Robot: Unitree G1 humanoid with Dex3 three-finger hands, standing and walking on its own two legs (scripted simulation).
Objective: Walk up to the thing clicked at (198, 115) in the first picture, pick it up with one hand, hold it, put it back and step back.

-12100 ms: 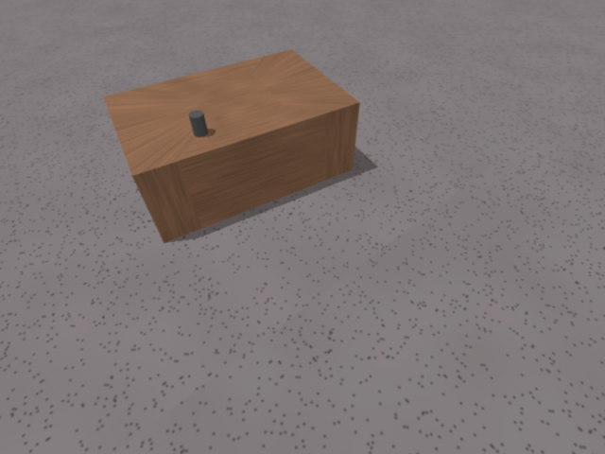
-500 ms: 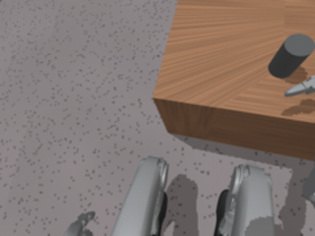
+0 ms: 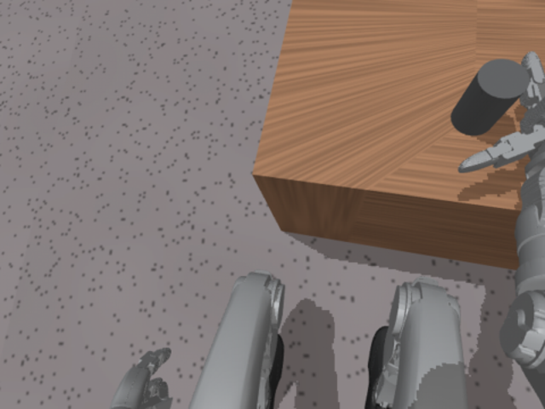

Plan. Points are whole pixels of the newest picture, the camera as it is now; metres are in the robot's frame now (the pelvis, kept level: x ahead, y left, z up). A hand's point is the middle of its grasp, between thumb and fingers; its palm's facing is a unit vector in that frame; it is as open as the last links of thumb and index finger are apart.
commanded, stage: close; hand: right
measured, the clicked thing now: (485, 100) +0.54 -0.23 -0.01
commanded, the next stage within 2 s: settle in 0.74 s
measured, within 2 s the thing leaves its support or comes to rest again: leaves its support in 1.10 s
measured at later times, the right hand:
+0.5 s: hand (497, 100) +0.52 -0.23 +0.01, palm faces +0.11 +0.99 -0.01, open 13.6 cm
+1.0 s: hand (499, 91) +0.53 -0.23 +0.02, palm faces +0.10 +0.99 -0.02, open 5.4 cm
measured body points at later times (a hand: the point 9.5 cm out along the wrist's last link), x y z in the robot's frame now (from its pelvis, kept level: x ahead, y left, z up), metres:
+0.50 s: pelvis +0.00 +0.00 +0.00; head +0.21 -0.04 +0.39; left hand +0.09 +0.27 -0.13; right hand +0.51 -0.28 +0.01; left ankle +0.06 +0.12 -0.41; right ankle +0.09 -0.15 -0.41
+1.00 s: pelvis +0.00 +0.00 +0.00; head +0.21 -0.04 +0.39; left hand +0.08 +0.27 -0.12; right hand +0.52 -0.28 +0.02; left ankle +0.06 +0.12 -0.41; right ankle +0.09 -0.15 -0.41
